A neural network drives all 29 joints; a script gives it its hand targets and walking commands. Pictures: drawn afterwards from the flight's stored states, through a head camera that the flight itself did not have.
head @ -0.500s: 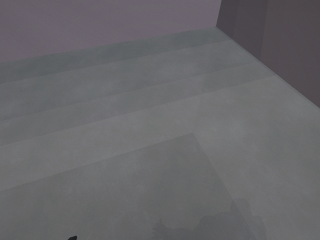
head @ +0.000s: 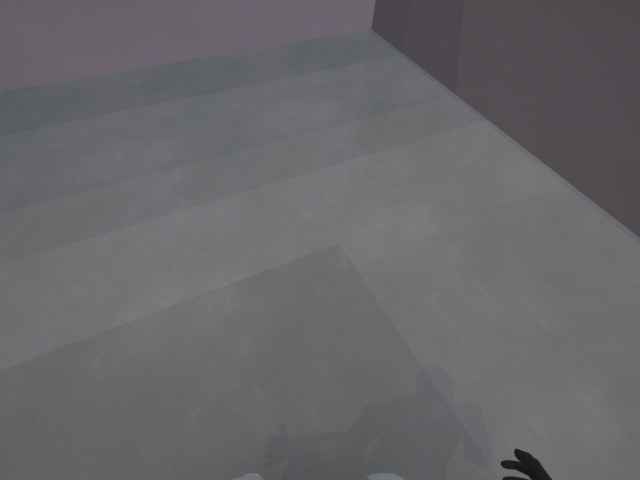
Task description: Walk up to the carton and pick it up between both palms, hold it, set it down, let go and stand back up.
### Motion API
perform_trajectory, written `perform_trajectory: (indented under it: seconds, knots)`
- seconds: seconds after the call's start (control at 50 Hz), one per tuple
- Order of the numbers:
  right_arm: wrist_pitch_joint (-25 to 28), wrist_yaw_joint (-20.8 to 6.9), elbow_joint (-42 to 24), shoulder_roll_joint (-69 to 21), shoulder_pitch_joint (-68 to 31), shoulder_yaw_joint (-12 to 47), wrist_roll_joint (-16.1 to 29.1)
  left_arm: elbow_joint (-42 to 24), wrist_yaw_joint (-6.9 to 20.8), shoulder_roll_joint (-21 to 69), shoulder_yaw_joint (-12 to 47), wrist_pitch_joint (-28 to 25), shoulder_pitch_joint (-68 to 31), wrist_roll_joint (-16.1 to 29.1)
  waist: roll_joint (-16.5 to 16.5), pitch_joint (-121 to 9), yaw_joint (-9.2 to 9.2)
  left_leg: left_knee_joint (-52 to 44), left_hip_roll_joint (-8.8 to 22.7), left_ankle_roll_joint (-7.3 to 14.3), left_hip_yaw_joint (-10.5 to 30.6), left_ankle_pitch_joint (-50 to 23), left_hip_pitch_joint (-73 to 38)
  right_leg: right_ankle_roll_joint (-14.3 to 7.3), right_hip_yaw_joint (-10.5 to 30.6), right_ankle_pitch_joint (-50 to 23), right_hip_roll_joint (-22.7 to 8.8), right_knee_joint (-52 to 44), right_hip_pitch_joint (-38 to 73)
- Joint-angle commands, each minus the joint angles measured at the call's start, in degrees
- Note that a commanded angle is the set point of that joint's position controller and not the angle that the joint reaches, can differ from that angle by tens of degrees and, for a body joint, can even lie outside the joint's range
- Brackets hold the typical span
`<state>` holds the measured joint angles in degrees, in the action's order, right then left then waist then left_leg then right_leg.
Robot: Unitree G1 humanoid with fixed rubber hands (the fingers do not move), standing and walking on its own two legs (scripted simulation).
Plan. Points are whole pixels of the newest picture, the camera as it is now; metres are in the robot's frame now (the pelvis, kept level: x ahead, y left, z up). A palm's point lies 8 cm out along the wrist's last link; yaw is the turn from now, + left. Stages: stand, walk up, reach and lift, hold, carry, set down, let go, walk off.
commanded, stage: walk up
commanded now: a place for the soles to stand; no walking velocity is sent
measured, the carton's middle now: out of the picture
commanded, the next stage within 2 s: none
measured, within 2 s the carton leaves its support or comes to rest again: neither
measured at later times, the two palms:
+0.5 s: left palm out of the picture +0.11 +0.21 -0.09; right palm out of the picture +0.00 -0.35 -0.10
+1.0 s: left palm out of the picture +0.09 +0.18 -0.13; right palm out of the picture -0.15 -0.33 -0.10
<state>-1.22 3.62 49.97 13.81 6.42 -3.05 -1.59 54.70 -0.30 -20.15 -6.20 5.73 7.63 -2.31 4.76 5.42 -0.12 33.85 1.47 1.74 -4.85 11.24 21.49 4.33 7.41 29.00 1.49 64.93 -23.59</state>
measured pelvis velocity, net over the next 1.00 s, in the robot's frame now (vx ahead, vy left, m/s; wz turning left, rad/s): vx -0.13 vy -0.04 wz -0.56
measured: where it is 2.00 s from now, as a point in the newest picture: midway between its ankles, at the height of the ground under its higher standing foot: outside the picture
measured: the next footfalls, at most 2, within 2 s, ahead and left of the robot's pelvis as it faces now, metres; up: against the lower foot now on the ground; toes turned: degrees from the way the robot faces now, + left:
right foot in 0.10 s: +0.00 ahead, -0.15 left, +0.00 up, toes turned -1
left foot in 0.58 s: +0.04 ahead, +0.04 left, +0.00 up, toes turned -16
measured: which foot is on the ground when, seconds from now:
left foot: down 0.00-0.12, up 0.14-0.56, down 0.58-1.00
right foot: up 0.00-0.08, down 0.10-0.60, up 0.62-1.00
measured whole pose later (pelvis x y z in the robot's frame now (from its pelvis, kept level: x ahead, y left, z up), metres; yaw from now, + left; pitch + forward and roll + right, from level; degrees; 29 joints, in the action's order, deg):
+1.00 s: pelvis -0.13 -0.04 +0.00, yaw -32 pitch -4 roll +1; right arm 0.6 3.8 48.1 14.2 6.0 -1.3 -3.0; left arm 53.0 3.7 -21.0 -5.4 6.2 9.0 -0.6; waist 3.3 6.8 -2.2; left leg 37.3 8.8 0.5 -13.5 14.2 18.3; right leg 7.2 3.4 26.9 -5.2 65.6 -26.9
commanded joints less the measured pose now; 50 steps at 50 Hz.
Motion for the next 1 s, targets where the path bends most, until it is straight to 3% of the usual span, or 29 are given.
perform_trajectory:
  seconds: [0.0, 0.02, 0.04, 0.06, 0.08, 0.1, 0.12, 0.16, 0.18, 0.22, 0.28, 0.34, 0.36, 0.44, 0.52, 0.54, 0.56, 0.58, 0.6, 0.62, 0.68, 0.7, 0.72, 0.78, 0.84, 0.86, 0.9, 0.92, 0.98]
  knots:
    - [-0.7, 0.2, -3.0, 15.1, 0.0, -3.6, -1.6, -4.8, 0.5, -5.0, -0.3, -1.8, 2.4, 1.0, -17.5, -9.7, 0.07, -12.5, 15.2, 9.6, 15.7, 4.5, -9.8, -3.2, -4.3, 2.4, -3.8, -21.4, 2.6]
    - [-1.3, -0.3, -2.8, 16.2, -2.2, -4.0, -1.6, -4.3, 0.7, -4.6, -0.3, -2.0, 6.6, 1.1, -18.7, -10.6, -2.28, -8.7, 14.5, 7.6, 12.3, 2.4, -5.9, -4.3, -5.4, -4.1, -3.9, -29.1, 9.1]
    - [-2.2, -0.8, -3.3, 15.4, -2.9, -3.9, -1.4, -2.6, 0.9, -4.9, -0.8, -2.6, 11.4, 0.9, -14.9, -11.7, -4.16, -2.1, 12.2, 5.1, 8.0, 5.5, 1.2, -5.7, -7.6, -13.1, -2.5, -37.9, 17.8]
    - [-2.9, -1.4, -2.9, 11.7, -2.0, -3.2, -1.8, -1.2, 0.8, -6.0, -1.3, -3.2, 12.0, 1.0, -2.0, -8.2, -4.66, 11.4, 6.3, 2.6, 1.1, 10.5, 7.2, -6.8, -0.7, -16.2, -5.8, -45.1, 18.0]
    - [-3.1, -1.6, -4.9, 6.2, -1.1, -1.8, -0.5, -4.2, 0.5, -11.3, -1.4, -3.6, 6.1, 0.9, 15.5, -4.9, -2.17, 25.7, -4.1, -2.1, -3.1, 30.0, 23.4, -9.5, 26.2, -17.8, -19.4, -47.4, 16.3]
    - [-3.0, -0.7, -5.3, 8.1, -2.3, -2.3, -0.3, -5.6, -0.1, -12.9, -1.4, -3.2, 1.9, 1.5, 8.8, -1.9, -3.25, 30.7, -1.7, -2.9, 6.3, 24.4, 17.8, -14.6, 30.3, -7.8, -22.0, -52.2, 3.7]
    - [-2.7, -0.5, -5.8, 10.1, -3.1, -3.1, 0.1, -5.7, -1.0, -13.5, -2.2, -3.6, -1.3, 0.9, 13.4, -2.0, -3.08, 34.2, -1.7, -2.5, 8.1, 22.9, 13.0, -17.3, 34.1, -4.7, -24.0, -56.0, -3.5]
    - [-1.4, -1.1, -4.1, 11.9, -1.0, -2.2, 1.8, -7.5, -1.6, -8.0, -0.8, -4.0, -5.7, 0.4, 4.4, -0.6, 0.29, 34.3, -1.7, -3.0, 10.7, 15.2, 11.3, -14.8, 20.0, -12.9, -15.0, -50.6, 1.2]
    - [-1.0, -1.4, -2.3, 12.2, 1.7, -2.3, 2.5, -8.9, -1.7, -6.7, -0.5, -4.1, -8.3, 0.8, 5.7, -2.5, 1.88, 32.4, -1.5, -2.6, 8.3, 12.2, 14.1, -13.1, 13.5, -21.1, -11.0, -47.9, 8.5]
    - [-0.5, -1.1, -1.8, 12.3, 2.8, -2.0, 2.2, -7.3, -1.0, -5.8, -0.4, -4.9, -4.6, 1.5, 5.3, -4.3, 1.34, 33.0, -1.8, -2.9, 6.2, 10.8, 16.9, -11.8, 10.6, -36.4, -9.9, -43.6, 15.2]
    - [0.0, -0.9, -3.4, 12.0, -0.8, -1.5, 2.6, -4.5, -0.6, -4.8, -1.0, -5.5, 4.1, 1.6, 6.3, -6.6, -2.82, 24.0, -1.3, -2.9, 5.7, 12.6, 14.8, -12.6, 15.3, -43.4, -9.7, -41.9, 21.5]
    - [-0.3, -1.0, -4.0, 11.4, -0.3, -1.0, 3.1, -4.7, -1.0, -3.9, -0.7, -4.9, 5.5, 0.9, 4.2, -8.2, -2.97, 18.3, -1.6, -2.7, 5.2, 14.6, 15.9, -15.0, 17.5, -50.7, -11.5, -40.8, 27.6]
    - [-0.3, -0.8, -3.7, 10.3, 1.1, -0.6, 3.1, -4.7, -1.0, -5.3, -0.9, -4.8, 4.2, 0.0, 6.5, -9.8, -2.53, 15.5, -1.3, -2.0, 5.5, 14.5, 13.7, -15.6, 17.3, -51.2, -12.3, -40.0, 28.4]
    - [0.7, -0.5, -5.3, 9.7, -0.3, -0.4, 3.7, -7.1, -0.5, -5.2, -0.4, -3.6, 4.0, -0.6, 5.6, -10.0, -2.93, 6.5, -1.7, 0.0, 5.3, 12.6, 4.2, -14.8, 20.2, -55.2, -11.8, -39.1, 22.0]
    - [1.6, -0.5, -4.4, 9.1, 5.8, -0.4, 3.5, -9.1, 0.9, -5.8, 0.1, -2.4, -1.5, 0.3, -0.1, -12.7, 1.32, -8.5, -1.0, 3.1, 4.6, -1.5, -10.8, -9.3, 14.8, -41.5, -5.8, -33.1, 10.8]
    - [1.9, -0.3, -5.2, 12.0, 6.8, -1.7, 3.0, -9.9, 1.5, -4.2, 0.2, -2.3, -2.5, 0.4, -9.2, -14.3, 2.5, -11.8, 8.2, 5.5, 14.3, -4.5, -18.5, -6.1, 8.4, -27.6, 0.6, -24.1, 0.4]
    - [1.3, 0.0, -6.4, 15.7, 3.0, -2.2, 2.1, -9.5, 1.3, -3.6, 0.1, -2.0, -1.5, 0.5, -17.6, -11.9, 0.44, -17.6, 21.8, 10.1, 29.0, -9.0, -18.4, -2.2, 0.8, 2.6, 9.2, -11.5, -9.0]
    - [0.6, 0.6, -6.6, 15.7, 2.2, -2.7, 1.0, -8.1, 0.4, -5.6, -1.1, -1.5, 0.8, -1.6, -15.3, -9.6, 0.4, -20.2, 24.9, 12.1, 29.4, -5.6, -14.9, -1.4, 2.8, 5.5, 6.7, -2.4, -9.5]
    - [0.3, 0.9, -6.4, 14.6, 0.3, -3.4, 1.0, -7.0, 0.2, -6.2, -1.4, -1.1, 2.2, -2.4, -17.8, -9.1, -0.17, -20.5, 26.5, 13.3, 29.4, -0.6, -11.7, -1.1, 3.7, 4.6, 4.4, 3.0, -8.9]
    - [0.1, 0.9, -6.7, 13.4, -0.9, -2.8, 0.7, -6.9, 0.4, -7.1, -1.8, -1.5, 2.6, -2.5, -18.9, -7.0, -1.17, -20.7, 23.5, 13.1, 25.0, 1.5, -7.5, -0.6, 4.1, 3.6, 2.9, 5.6, -8.4]
    - [0.9, 1.1, -7.1, 10.3, -3.3, -0.6, -0.3, -6.1, 2.0, -8.3, -2.4, -1.8, 0.7, -1.8, -14.4, -2.2, -2.12, -17.8, 15.9, 9.2, 14.2, 4.0, -3.0, 0.8, 3.6, -4.1, 1.7, 10.6, -8.8]
    - [1.3, 1.1, -7.0, 10.9, -3.8, -0.7, -0.6, -5.2, 2.6, -7.2, -2.1, -1.8, 2.0, -2.0, -15.2, -3.0, -2.2, -16.9, 15.6, 9.2, 12.4, 5.0, -6.2, 1.0, 2.2, -5.7, 2.4, 13.4, -10.4]
    - [1.7, 1.4, -6.9, 10.5, -2.6, -0.5, -0.5, -4.8, 3.0, -6.2, -1.9, -1.5, 2.3, -1.9, -12.4, -4.2, -2.05, -16.1, 16.2, 9.7, 12.9, 6.4, -8.9, 1.3, 1.3, -6.4, 2.2, 14.8, -12.0]
    - [2.6, 1.4, -6.4, 11.5, 1.1, -0.5, -0.5, -5.2, 3.6, -5.6, -1.3, -0.6, -1.4, -1.2, -10.4, -3.7, -0.53, -16.7, 18.5, 10.3, 13.7, 9.6, -9.8, 2.4, 0.4, -5.4, -0.2, 12.5, -13.2]
    - [2.8, 1.6, -6.6, 13.6, 0.3, -0.8, -1.3, -4.8, 4.4, -4.4, -0.5, -0.5, -1.3, -0.5, -14.4, -4.9, -0.66, -17.1, 19.1, 10.5, 10.3, 12.4, -14.1, 3.1, -1.6, -5.5, -2.5, 7.1, -14.3]
    - [2.9, 1.2, -6.1, 14.7, -3.4, -2.6, -0.6, -6.5, 4.1, -4.0, -0.1, -0.5, -2.3, 2.0, -11.8, -3.1, 0.21, -15.4, 19.5, 11.1, 9.1, 7.9, -13.1, 3.6, -3.3, -4.7, -4.0, 7.1, -15.1]
    - [2.7, 0.8, -4.8, 15.1, -0.3, -2.5, -1.4, -7.2, 3.8, -4.3, 0.5, -0.7, -4.5, 1.9, -12.9, -3.0, 1.72, -14.7, 20.7, 12.4, 9.4, 5.0, -14.6, 3.4, -5.6, -1.1, -7.0, 0.5, -14.5]
    - [2.6, 0.6, -4.8, 16.8, -0.5, -3.2, -2.0, -7.9, 4.0, -4.2, 1.0, -0.8, -2.7, 2.5, -16.6, -4.6, 0.61, -14.3, 22.7, 12.9, 8.6, 3.4, -16.3, 3.0, -5.2, 0.1, -8.9, -2.4, -13.4]
    - [2.3, 0.0, -5.4, 17.1, -2.2, -2.8, -3.3, -8.9, 4.0, -4.1, 1.0, -1.3, -0.8, 2.6, -16.8, -7.9, 0.3, -13.4, 24.7, 12.5, 5.3, 4.8, -14.8, 1.2, -7.5, 0.6, -11.0, -10.4, -5.5]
